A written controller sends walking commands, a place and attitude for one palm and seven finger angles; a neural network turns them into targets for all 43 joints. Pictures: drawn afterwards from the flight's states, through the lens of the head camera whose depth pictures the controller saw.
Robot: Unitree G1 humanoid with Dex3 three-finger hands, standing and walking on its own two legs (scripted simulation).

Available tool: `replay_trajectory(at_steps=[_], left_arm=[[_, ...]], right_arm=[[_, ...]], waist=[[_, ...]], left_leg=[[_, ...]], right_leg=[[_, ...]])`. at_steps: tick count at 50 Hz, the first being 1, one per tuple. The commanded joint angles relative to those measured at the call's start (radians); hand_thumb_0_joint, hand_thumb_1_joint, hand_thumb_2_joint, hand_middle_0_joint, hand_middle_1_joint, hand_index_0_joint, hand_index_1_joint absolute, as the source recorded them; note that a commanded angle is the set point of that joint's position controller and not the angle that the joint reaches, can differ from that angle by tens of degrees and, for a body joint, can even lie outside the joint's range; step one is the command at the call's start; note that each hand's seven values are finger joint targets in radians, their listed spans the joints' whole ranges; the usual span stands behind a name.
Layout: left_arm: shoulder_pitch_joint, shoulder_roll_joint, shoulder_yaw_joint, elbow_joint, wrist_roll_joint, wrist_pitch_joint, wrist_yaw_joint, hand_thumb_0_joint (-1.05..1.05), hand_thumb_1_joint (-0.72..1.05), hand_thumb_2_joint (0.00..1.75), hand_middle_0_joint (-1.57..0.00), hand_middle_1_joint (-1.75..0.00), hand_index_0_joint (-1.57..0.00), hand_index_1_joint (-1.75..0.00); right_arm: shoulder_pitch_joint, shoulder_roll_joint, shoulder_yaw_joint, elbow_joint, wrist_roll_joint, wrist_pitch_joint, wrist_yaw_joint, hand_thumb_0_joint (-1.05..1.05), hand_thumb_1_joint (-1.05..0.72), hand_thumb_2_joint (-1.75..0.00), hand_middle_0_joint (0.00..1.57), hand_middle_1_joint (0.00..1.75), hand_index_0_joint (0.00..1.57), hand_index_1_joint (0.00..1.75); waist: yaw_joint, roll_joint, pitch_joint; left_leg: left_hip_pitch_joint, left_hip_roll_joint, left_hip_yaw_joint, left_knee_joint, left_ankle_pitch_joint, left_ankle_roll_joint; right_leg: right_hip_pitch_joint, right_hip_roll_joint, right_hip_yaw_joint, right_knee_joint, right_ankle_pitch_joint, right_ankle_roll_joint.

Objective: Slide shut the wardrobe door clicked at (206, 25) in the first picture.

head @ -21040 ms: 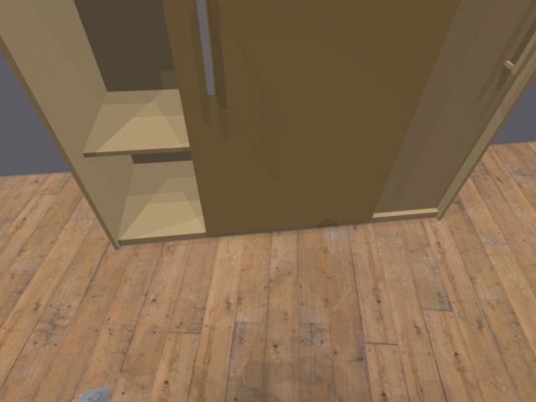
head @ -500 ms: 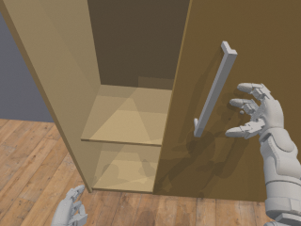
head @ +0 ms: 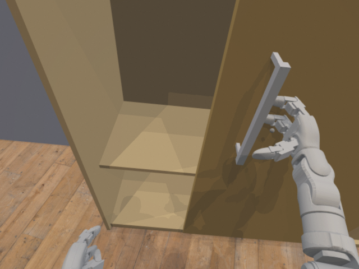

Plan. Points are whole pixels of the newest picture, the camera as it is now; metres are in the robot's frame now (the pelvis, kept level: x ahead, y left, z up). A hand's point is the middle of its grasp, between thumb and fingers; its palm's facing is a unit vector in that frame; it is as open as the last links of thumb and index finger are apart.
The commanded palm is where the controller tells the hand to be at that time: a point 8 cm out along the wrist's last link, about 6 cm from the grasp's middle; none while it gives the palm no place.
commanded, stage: feel for the door with the fingertips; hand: right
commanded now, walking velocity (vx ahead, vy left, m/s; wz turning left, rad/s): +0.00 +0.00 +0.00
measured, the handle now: (255, 117) +0.43 -0.14 +0.15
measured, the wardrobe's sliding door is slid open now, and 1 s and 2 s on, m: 0.39 0.39 0.39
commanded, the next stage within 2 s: slide the fingers in behind the handle in 0.60 s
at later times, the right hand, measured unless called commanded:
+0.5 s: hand (274, 126) +0.39 -0.16 +0.17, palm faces +0.03 +1.00 -0.01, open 14.0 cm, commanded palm +0.36 -0.22 +0.16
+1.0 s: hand (274, 129) +0.38 -0.17 +0.16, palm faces +0.02 +1.00 -0.01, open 13.9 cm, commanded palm +0.35 -0.21 +0.16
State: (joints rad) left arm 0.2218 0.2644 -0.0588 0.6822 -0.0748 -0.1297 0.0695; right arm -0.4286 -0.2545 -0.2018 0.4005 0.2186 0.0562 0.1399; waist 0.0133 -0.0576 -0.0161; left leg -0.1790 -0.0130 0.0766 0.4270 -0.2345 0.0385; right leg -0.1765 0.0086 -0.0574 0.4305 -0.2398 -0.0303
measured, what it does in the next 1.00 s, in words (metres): stands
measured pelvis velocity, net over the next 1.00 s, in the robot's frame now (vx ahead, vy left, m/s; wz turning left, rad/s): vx -0.01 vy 0.00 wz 0.01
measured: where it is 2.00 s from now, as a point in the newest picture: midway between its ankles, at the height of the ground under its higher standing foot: outside the picture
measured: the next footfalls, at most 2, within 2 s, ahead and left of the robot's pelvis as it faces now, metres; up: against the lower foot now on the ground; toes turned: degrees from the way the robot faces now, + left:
none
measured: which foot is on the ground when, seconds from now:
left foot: down 0.00-1.00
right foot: down 0.00-1.00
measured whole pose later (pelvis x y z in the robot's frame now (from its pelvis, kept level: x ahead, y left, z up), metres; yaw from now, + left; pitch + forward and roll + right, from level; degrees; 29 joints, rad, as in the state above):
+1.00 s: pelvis -0.01 +0.00 +0.00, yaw +0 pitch -1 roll +0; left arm 0.25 0.27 -0.05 0.68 -0.08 -0.12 0.07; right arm -0.48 -0.28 -0.22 0.50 0.21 0.01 0.14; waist 0.02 -0.05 -0.01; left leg -0.19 -0.02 0.07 0.42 -0.22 0.04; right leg -0.18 0.01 -0.06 0.43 -0.23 -0.03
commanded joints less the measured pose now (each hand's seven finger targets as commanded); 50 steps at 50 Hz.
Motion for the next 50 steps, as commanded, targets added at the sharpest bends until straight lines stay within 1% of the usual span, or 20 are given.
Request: replay_trajectory(at_steps=[1,3,6,9,12,13,16,18,19,21,23,28,30,33,36,38,40,43,47,50], left_arm=[[-0.124,0.110,0.040,-0.158,0.000,-0.044,0.004,0.00,0.90,0.90,-0.20,-0.30,-0.20,-0.30],[-0.116,0.115,0.041,-0.147,0.000,-0.040,0.007,0.00,0.90,0.90,-0.20,-0.30,-0.20,-0.30],[-0.122,0.107,0.040,-0.161,0.001,-0.045,0.007,0.00,0.90,0.90,-0.20,-0.30,-0.20,-0.30],[-0.106,0.116,0.041,-0.143,-0.001,-0.043,0.012,0.00,0.90,0.90,-0.20,-0.30,-0.20,-0.30],[-0.106,0.117,0.043,-0.145,-0.003,-0.043,0.013,0.00,0.90,0.90,-0.20,-0.30,-0.20,-0.30],[-0.099,0.121,0.043,-0.137,-0.004,-0.038,0.013,0.00,0.90,0.90,-0.20,-0.30,-0.20,-0.30],[-0.105,0.116,0.041,-0.147,-0.005,-0.043,0.012,0.00,0.90,0.90,-0.20,-0.30,-0.20,-0.30],[-0.094,0.121,0.046,-0.137,-0.001,-0.042,0.013,0.00,0.90,0.90,-0.20,-0.30,-0.20,-0.30],[-0.094,0.122,0.046,-0.142,-0.001,-0.041,0.012,0.00,0.90,0.90,-0.20,-0.30,-0.20,-0.30],[-0.096,0.117,0.043,-0.144,-0.003,-0.040,0.010,0.00,0.90,0.90,-0.20,-0.30,-0.20,-0.30],[-0.087,0.125,0.045,-0.132,-0.004,-0.033,0.013,0.00,0.90,0.90,-0.20,-0.30,-0.20,-0.30],[-0.080,0.124,0.049,-0.139,-0.002,-0.036,0.010,0.00,0.90,0.90,-0.20,-0.30,-0.20,-0.30],[-0.083,0.119,0.047,-0.138,-0.006,-0.039,0.008,0.00,0.90,0.90,-0.20,-0.30,-0.20,-0.30],[-0.069,0.131,0.050,-0.125,-0.001,-0.039,0.011,0.00,0.90,0.90,-0.20,-0.30,-0.20,-0.30],[-0.072,0.127,0.046,-0.125,-0.005,-0.039,0.014,0.00,0.90,0.90,-0.20,-0.30,-0.20,-0.30],[-0.067,0.129,0.048,-0.122,-0.002,-0.039,0.013,0.00,0.90,0.90,-0.20,-0.30,-0.20,-0.30],[-0.076,0.122,0.047,-0.138,-0.002,-0.044,0.008,0.00,0.90,0.90,-0.20,-0.30,-0.20,-0.30],[-0.074,0.127,0.048,-0.134,-0.002,-0.042,0.008,0.00,0.90,0.90,-0.20,-0.30,-0.20,-0.30],[-0.088,0.120,0.048,-0.151,-0.002,-0.048,0.006,0.00,0.90,0.90,-0.20,-0.30,-0.20,-0.30],[-0.094,0.118,0.049,-0.153,0.000,-0.049,0.003,0.00,0.90,0.90,-0.20,-0.30,-0.20,-0.30]], right_arm=[[-0.399,-0.210,-0.070,-0.221,0.003,-0.045,-0.018,0.00,0.50,-0.30,0.30,1.20,0.30,1.20],[-0.417,-0.239,-0.092,-0.200,0.005,-0.045,-0.022,0.00,0.50,-0.30,0.30,1.20,0.30,1.20],[-0.436,-0.213,-0.067,-0.243,0.007,-0.061,-0.015,0.00,0.50,-0.30,0.30,1.20,0.30,1.20],[-0.470,-0.229,-0.076,-0.186,0.013,-0.063,-0.008,0.00,0.50,-0.30,0.30,1.20,0.30,1.20],[-0.446,-0.226,-0.078,-0.157,0.015,-0.056,0.004,0.00,0.50,-0.30,0.30,1.20,0.30,1.20],[-0.462,-0.240,-0.080,-0.137,0.015,-0.056,0.005,0.00,0.50,-0.30,0.30,1.20,0.30,1.20],[-0.508,-0.206,-0.044,-0.163,0.013,-0.068,0.011,0.00,0.50,-0.30,0.30,1.20,0.30,1.20],[-0.494,-0.247,-0.085,-0.134,0.015,-0.076,0.005,0.00,0.50,-0.30,0.30,1.20,0.30,1.20],[-0.499,-0.265,-0.100,-0.141,0.015,-0.080,0.005,0.00,0.50,-0.30,0.30,1.20,0.30,1.20],[-0.488,-0.235,-0.078,-0.117,0.012,-0.079,0.007,0.00,0.50,-0.30,0.30,1.20,0.30,1.20],[-0.504,-0.252,-0.083,-0.076,0.010,-0.077,0.005,0.00,0.50,-0.30,0.30,1.20,0.30,1.20],[-0.523,-0.262,-0.089,-0.104,0.003,-0.095,-0.001,0.00,0.50,-0.30,0.30,1.20,0.30,1.20],[-0.556,-0.209,-0.038,-0.100,0.004,-0.098,0.002,0.00,0.50,-0.30,0.30,1.20,0.30,1.20],[-0.551,-0.244,-0.075,-0.064,0.009,-0.101,-0.006,0.00,0.50,-0.30,0.30,1.20,0.30,1.20],[-0.587,-0.236,-0.057,-0.051,0.004,-0.104,0.000,0.00,0.50,-0.30,0.30,1.20,0.30,1.20],[-0.554,-0.274,-0.094,-0.048,0.000,-0.110,-0.004,0.00,0.50,-0.30,0.30,1.20,0.30,1.20],[-0.527,-0.230,-0.068,-0.077,0.004,-0.112,-0.001,0.00,0.50,-0.30,0.30,1.20,0.30,1.20],[-0.499,-0.247,-0.084,-0.066,0.008,-0.108,-0.002,0.00,0.50,-0.30,0.30,1.20,0.30,1.20],[-0.507,-0.222,-0.063,-0.145,0.005,-0.112,-0.004,0.00,0.50,-0.30,0.30,1.20,0.30,1.20],[-0.463,-0.219,-0.067,-0.181,0.004,-0.107,-0.015,0.00,0.50,-0.30,0.30,1.20,0.30,1.20]], waist=[[-0.016,0.040,-0.233],[-0.010,0.082,-0.221],[-0.009,0.022,-0.266],[0.006,0.069,-0.230],[0.002,0.055,-0.249],[0.007,0.092,-0.232],[0.011,0.040,-0.248],[0.004,0.081,-0.258],[-0.001,0.057,-0.276],[0.000,0.051,-0.252],[0.010,0.080,-0.221],[0.003,0.057,-0.271],[0.016,0.024,-0.252],[0.012,0.099,-0.249],[0.022,0.059,-0.238],[0.007,0.050,-0.238],[0.001,0.032,-0.263],[0.000,0.085,-0.237],[-0.002,0.033,-0.261],[-0.009,0.049,-0.263]], left_leg=[[0.068,0.022,-0.057,-0.054,0.291,-0.014],[0.070,0.020,-0.059,-0.062,0.270,-0.014],[0.080,0.022,-0.062,-0.054,0.294,-0.013],[0.060,0.021,-0.064,-0.065,0.270,-0.016],[0.064,0.024,-0.067,-0.059,0.296,-0.017],[0.068,0.024,-0.068,-0.063,0.287,-0.019],[0.057,0.026,-0.067,-0.058,0.278,-0.017],[0.068,0.024,-0.070,-0.057,0.292,-0.016],[0.083,0.027,-0.074,-0.053,0.298,-0.018],[0.069,0.026,-0.067,-0.051,0.293,-0.015],[0.054,0.027,-0.072,-0.063,0.271,-0.019],[0.071,0.025,-0.070,-0.053,0.285,-0.014],[0.037,0.022,-0.066,-0.055,0.260,-0.012],[0.049,0.021,-0.067,-0.061,0.249,-0.015],[0.032,0.024,-0.072,-0.065,0.220,-0.018],[0.042,0.024,-0.073,-0.066,0.217,-0.013],[0.047,0.022,-0.066,-0.057,0.236,-0.011],[0.050,0.020,-0.061,-0.064,0.226,-0.011],[0.047,0.019,-0.060,-0.058,0.230,-0.010],[0.061,0.017,-0.056,-0.056,0.249,-0.009]], right_leg=[[0.088,-0.009,0.060,-0.042,0.226,-0.013],[0.073,-0.012,0.063,-0.039,0.208,-0.016],[0.108,-0.007,0.061,-0.037,0.225,-0.015],[0.086,-0.010,0.062,-0.036,0.191,-0.019],[0.094,-0.006,0.058,-0.028,0.207,-0.020],[0.072,-0.008,0.058,-0.027,0.195,-0.021],[0.091,-0.003,0.060,-0.028,0.190,-0.020],[0.087,-0.008,0.061,-0.020,0.206,-0.023],[0.082,-0.004,0.058,-0.023,0.203,-0.022],[0.078,-0.005,0.061,-0.027,0.202,-0.019],[0.059,-0.008,0.055,-0.024,0.179,-0.024],[0.080,-0.008,0.061,-0.021,0.206,-0.023],[0.094,-0.008,0.066,-0.024,0.190,-0.020],[0.075,-0.012,0.067,-0.026,0.180,-0.024],[0.073,-0.008,0.062,-0.032,0.149,-0.024],[0.068,-0.011,0.064,-0.030,0.157,-0.023],[0.090,-0.010,0.067,-0.034,0.178,-0.020],[0.070,-0.015,0.071,-0.039,0.172,-0.020],[0.103,-0.015,0.073,-0.045,0.186,-0.016],[0.108,-0.017,0.074,-0.045,0.210,-0.014]])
